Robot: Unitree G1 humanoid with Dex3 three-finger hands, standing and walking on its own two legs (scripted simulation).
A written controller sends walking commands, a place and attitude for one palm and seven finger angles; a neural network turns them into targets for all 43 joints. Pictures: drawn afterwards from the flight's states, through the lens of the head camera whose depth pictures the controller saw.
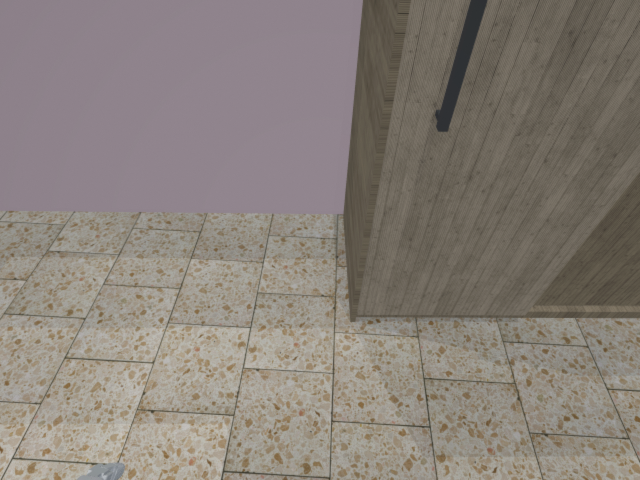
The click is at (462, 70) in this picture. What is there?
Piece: wardrobe's sliding door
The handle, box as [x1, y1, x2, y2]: [435, 0, 487, 131]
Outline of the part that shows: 487,0 470,1 441,109 436,110 435,113 437,119 436,127 438,131 447,131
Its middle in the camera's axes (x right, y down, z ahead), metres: +0.24 -0.32 +0.68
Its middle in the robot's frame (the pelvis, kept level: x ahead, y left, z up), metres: +0.75 -0.20 +0.19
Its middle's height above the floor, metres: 0.96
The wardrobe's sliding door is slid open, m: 0.00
